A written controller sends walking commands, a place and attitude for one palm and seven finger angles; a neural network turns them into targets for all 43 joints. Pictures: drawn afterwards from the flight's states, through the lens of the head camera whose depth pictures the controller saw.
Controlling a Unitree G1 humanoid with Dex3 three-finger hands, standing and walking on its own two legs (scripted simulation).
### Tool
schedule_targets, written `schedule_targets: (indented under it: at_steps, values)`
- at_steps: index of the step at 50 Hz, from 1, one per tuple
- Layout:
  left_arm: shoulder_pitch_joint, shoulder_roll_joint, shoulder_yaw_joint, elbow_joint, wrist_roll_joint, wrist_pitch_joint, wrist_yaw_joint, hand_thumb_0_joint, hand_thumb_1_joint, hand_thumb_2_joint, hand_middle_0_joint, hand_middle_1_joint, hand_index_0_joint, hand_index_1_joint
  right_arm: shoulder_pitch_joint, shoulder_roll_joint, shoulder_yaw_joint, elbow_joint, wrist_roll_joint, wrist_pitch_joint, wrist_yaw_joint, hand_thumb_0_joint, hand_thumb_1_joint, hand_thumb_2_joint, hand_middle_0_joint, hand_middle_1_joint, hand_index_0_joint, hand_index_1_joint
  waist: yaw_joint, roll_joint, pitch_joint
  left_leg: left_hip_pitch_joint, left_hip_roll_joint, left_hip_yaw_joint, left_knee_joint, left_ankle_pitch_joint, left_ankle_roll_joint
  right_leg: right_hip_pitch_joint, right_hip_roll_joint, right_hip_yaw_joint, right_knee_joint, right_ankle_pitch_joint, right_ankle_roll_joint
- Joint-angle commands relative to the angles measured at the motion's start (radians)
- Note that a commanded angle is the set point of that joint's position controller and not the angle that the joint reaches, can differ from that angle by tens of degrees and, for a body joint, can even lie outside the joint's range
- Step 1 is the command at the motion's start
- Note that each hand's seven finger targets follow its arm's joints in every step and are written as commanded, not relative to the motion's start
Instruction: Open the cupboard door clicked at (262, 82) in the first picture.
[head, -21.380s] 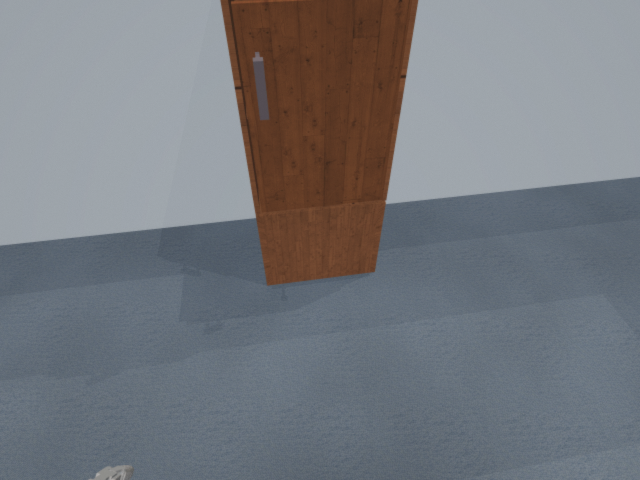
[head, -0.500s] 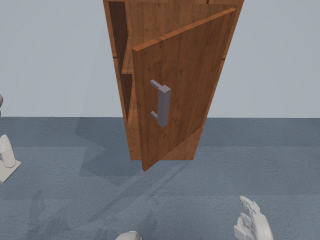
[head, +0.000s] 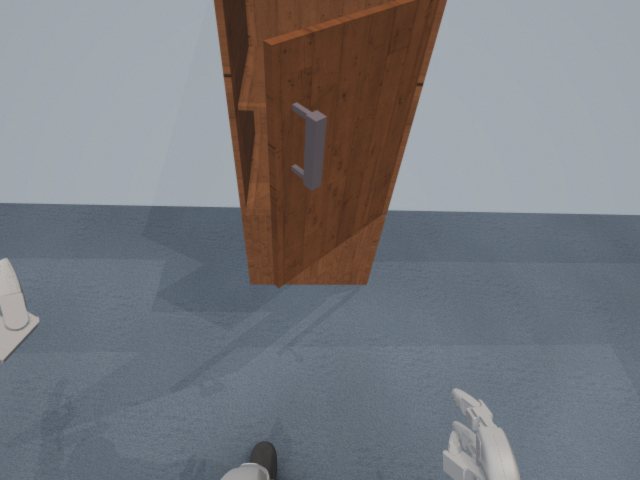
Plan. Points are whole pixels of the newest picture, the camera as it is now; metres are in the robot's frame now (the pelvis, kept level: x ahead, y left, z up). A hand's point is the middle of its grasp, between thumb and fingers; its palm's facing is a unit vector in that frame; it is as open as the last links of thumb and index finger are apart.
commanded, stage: stop stepping back and stand still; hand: left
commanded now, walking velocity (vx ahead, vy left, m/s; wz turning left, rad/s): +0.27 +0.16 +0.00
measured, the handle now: (305, 147) +0.61 +0.07 +0.08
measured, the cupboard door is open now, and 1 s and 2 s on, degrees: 41 41 41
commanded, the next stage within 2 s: let the arm hang, fingers relaxed in 0.78 s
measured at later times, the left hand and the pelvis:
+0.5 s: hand (52, 411) +0.14 +0.21 +0.18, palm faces +0.35 -0.77 -0.53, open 7.4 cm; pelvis -0.07 -0.03 +0.00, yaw -3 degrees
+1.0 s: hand (106, 449) +0.15 +0.23 +0.03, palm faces +0.15 -0.86 -0.50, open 7.4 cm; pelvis -0.07 -0.02 +0.00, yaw +0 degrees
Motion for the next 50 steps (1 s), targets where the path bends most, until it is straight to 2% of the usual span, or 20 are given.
schedule_targets:
  at_steps: [1,3,5,10,12,14,17,21,23,24,25,27,29,31,38,43,44,45,47,50]
  values:
    - [-0.063,0.289,0.195,-0.249,-0.008,-0.075,0.025,0.000,0.900,0.900,-0.200,-0.300,-0.200,-0.300,-0.095,-0.167,-0.045,-0.096,-0.004,0.004,-0.017,0.000,-0.900,-0.900,0.200,0.300,0.200,0.300,0.007,-0.075,-0.071,0.150,-0.049,-0.068,0.570,-0.224,-0.020,-0.307,-0.380,0.395,-0.423,0.275,-0.147]
    - [-0.033,0.212,0.164,-0.108,-0.015,-0.071,0.008,0.000,0.900,0.900,-0.200,-0.300,-0.200,-0.300,-0.025,-0.164,-0.051,-0.085,0.016,0.005,-0.014,0.000,-0.900,-0.900,0.200,0.300,0.200,0.300,-0.005,-0.105,-0.135,-0.045,-0.035,-0.092,0.641,-0.178,-0.030,-0.090,-0.343,0.318,-0.321,0.261,-0.132]
    - [-0.041,0.176,0.137,-0.053,-0.009,-0.061,0.006,0.000,0.900,0.900,-0.200,-0.300,-0.200,-0.300,-0.082,-0.184,-0.055,-0.099,0.022,0.001,-0.029,0.000,-0.900,-0.900,0.200,0.300,0.200,0.300,-0.017,-0.083,-0.008,-0.060,-0.006,-0.065,0.515,-0.149,-0.014,-0.070,-0.289,0.264,-0.252,0.569,-0.090]
    - [-0.138,0.133,0.065,0.049,0.012,-0.066,0.007,0.000,0.900,0.900,-0.200,-0.300,-0.200,-0.300,-0.037,-0.193,-0.050,-0.075,0.020,-0.027,-0.058,0.000,-0.900,-0.900,0.200,0.300,0.200,0.300,-0.020,-0.018,-0.037,0.298,-0.056,0.040,0.041,-0.141,0.063,-0.091,-0.213,0.165,-0.059,0.651,-0.026]
    - [-0.151,0.131,0.048,-0.019,0.009,-0.075,0.008,0.000,0.900,0.900,-0.200,-0.300,-0.200,-0.300,-0.021,-0.235,-0.068,-0.101,0.024,-0.032,-0.060,0.000,-0.900,-0.900,0.200,0.300,0.200,0.300,-0.026,0.176,-0.118,0.518,0.117,-0.192,0.040,0.106,0.148,-0.249,-0.094,0.074,0.179,0.545,0.052]
    - [-0.134,0.166,0.079,-0.072,0.018,-0.088,0.013,0.000,0.900,0.900,-0.200,-0.300,-0.200,-0.300,0.005,-0.210,-0.065,-0.095,0.012,-0.042,-0.047,0.000,-0.900,-0.900,0.200,0.300,0.200,0.300,-0.025,0.231,-0.110,0.623,0.263,-0.395,0.008,0.341,0.244,-0.462,-0.035,0.026,0.293,0.050,0.063]
    - [-0.081,0.170,0.092,-0.150,0.021,-0.072,0.007,0.000,0.900,0.900,-0.200,-0.300,-0.200,-0.300,-0.036,-0.213,-0.066,-0.086,0.008,-0.058,-0.033,0.000,-0.900,-0.900,0.200,0.300,0.200,0.300,-0.015,0.159,-0.039,0.297,0.236,-0.302,-0.096,0.003,0.196,-0.255,-0.055,0.022,0.276,0.053,0.054]
    - [0.030,0.200,0.154,-0.123,0.023,-0.067,0.024,0.000,0.900,0.900,-0.200,-0.300,-0.200,-0.300,-0.076,-0.204,-0.056,-0.118,0.016,-0.044,-0.036,0.000,-0.900,-0.900,0.200,0.300,0.200,0.300,0.005,0.298,-0.004,-0.015,0.143,-0.105,-0.141,-0.564,0.105,0.045,-0.034,-0.070,0.085,0.175,0.043]
    - [0.020,0.179,0.146,-0.046,0.036,-0.073,0.025,0.000,0.900,0.900,-0.200,-0.300,-0.200,-0.300,-0.071,-0.187,-0.063,-0.124,0.009,-0.022,-0.041,0.000,-0.900,-0.900,0.200,0.300,0.200,0.300,0.013,0.112,0.045,-0.162,0.043,-0.028,0.114,-0.592,0.056,0.088,-0.093,0.100,-0.087,0.051,-0.011]
    - [-0.011,0.188,0.145,-0.023,0.037,-0.068,0.021,0.000,0.900,0.900,-0.200,-0.300,-0.200,-0.300,-0.075,-0.182,-0.073,-0.133,0.011,-0.010,-0.038,0.000,-0.900,-0.900,0.200,0.300,0.200,0.300,0.015,-0.129,0.064,-0.153,-0.042,0.029,0.446,-0.508,0.027,-0.066,-0.272,0.442,-0.310,-0.225,-0.094]
    - [-0.068,0.183,0.131,-0.015,0.028,-0.073,0.018,0.000,0.900,0.900,-0.200,-0.300,-0.200,-0.300,-0.083,-0.197,-0.077,-0.130,0.008,-0.011,-0.034,0.000,-0.900,-0.900,0.200,0.300,0.200,0.300,0.017,-0.212,0.075,-0.157,-0.058,-0.045,0.710,-0.426,0.019,-0.185,-0.429,0.708,-0.467,-0.356,-0.143]
    - [-0.115,0.159,0.120,0.066,0.034,-0.100,0.001,0.000,0.900,0.900,-0.200,-0.300,-0.200,-0.300,-0.038,-0.192,-0.073,-0.082,-0.004,-0.011,-0.026,0.000,-0.900,-0.900,0.200,0.300,0.200,0.300,-0.032,-0.102,0.090,-0.116,-0.021,-0.104,0.818,-0.260,0.008,-0.267,-0.384,0.578,-0.458,-0.289,-0.087]
    - [-0.076,0.137,0.105,0.138,0.027,-0.119,-0.014,0.000,0.900,0.900,-0.200,-0.300,-0.200,-0.300,-0.021,-0.181,-0.061,-0.068,0.008,0.001,-0.024,0.000,-0.900,-0.900,0.200,0.300,0.200,0.300,-0.031,-0.029,0.025,-0.084,-0.006,-0.076,0.770,-0.130,-0.004,-0.195,-0.299,0.343,-0.381,-0.013,-0.039]
    - [-0.147,0.120,0.061,0.107,0.030,-0.130,-0.018,0.000,0.900,0.900,-0.200,-0.300,-0.200,-0.300,-0.048,-0.189,-0.066,-0.070,0.018,0.000,-0.029,0.000,-0.900,-0.900,0.200,0.300,0.200,0.300,-0.026,-0.027,0.008,-0.037,-0.010,-0.050,0.674,-0.110,0.000,-0.169,-0.284,0.248,-0.372,0.127,0.008]
    - [-0.078,0.148,0.082,-0.007,0.038,-0.130,0.017,0.000,0.900,0.900,-0.200,-0.300,-0.200,-0.300,-0.052,-0.185,-0.068,-0.104,0.011,-0.024,-0.033,0.000,-0.900,-0.900,0.200,0.300,0.200,0.300,0.018,-0.120,-0.054,0.126,-0.052,0.031,0.236,-0.188,0.038,-0.012,-0.286,0.231,-0.401,0.214,0.042]
    - [-0.026,0.150,0.106,-0.070,0.029,-0.123,0.032,0.000,0.900,0.900,-0.200,-0.300,-0.200,-0.300,-0.031,-0.187,-0.071,-0.128,0.013,-0.014,-0.027,0.000,-0.900,-0.900,0.200,0.300,0.200,0.300,0.009,0.040,-0.084,0.300,-0.035,-0.020,-0.018,-0.135,0.055,0.000,-0.243,0.205,-0.309,0.290,0.025]
    - [-0.104,-0.021,-0.314,0.727,0.122,0.071,-0.126,0.000,0.900,0.900,-0.200,-0.300,-0.200,-0.300,-0.020,-0.390,-0.110,0.122,0.005,-0.013,0.081,0.000,-0.900,-0.900,0.200,0.300,0.200,0.300,-0.055,0.126,-0.003,0.216,0.062,-0.123,0.155,0.166,0.074,-0.148,-0.266,0.041,-0.071,0.625,-0.004]
    - [-0.047,-0.066,-0.304,0.743,0.086,0.143,-0.155,0.000,0.900,0.900,-0.200,-0.300,-0.200,-0.300,0.025,-0.311,-0.096,0.070,0.016,0.048,0.073,0.000,-0.900,-0.900,0.200,0.300,0.200,0.300,-0.021,0.160,-0.086,0.292,0.091,-0.169,0.124,0.295,0.081,-0.153,-0.185,0.084,-0.027,0.566,-0.007]
    - [-0.076,-0.129,-0.342,0.758,0.088,0.165,-0.162,0.000,0.900,0.900,-0.200,-0.300,-0.200,-0.300,-0.007,-0.292,-0.085,0.052,0.007,0.081,0.057,0.000,-0.900,-0.900,0.200,0.300,0.200,0.300,0.017,0.078,-0.118,0.228,0.138,-0.178,0.131,0.277,0.097,-0.139,-0.154,0.054,0.015,0.413,-0.007]
    - [-0.204,-0.047,-0.343,0.882,0.092,0.168,-0.170,0.000,0.900,0.900,-0.200,-0.300,-0.200,-0.300,0.012,-0.270,-0.064,0.053,0.000,0.108,0.045,0.000,-0.900,-0.900,0.200,0.300,0.200,0.300,-0.002,-0.165,-0.110,0.202,0.032,-0.117,0.183,0.112,0.067,-0.065,-0.216,0.117,-0.067,0.622,-0.038]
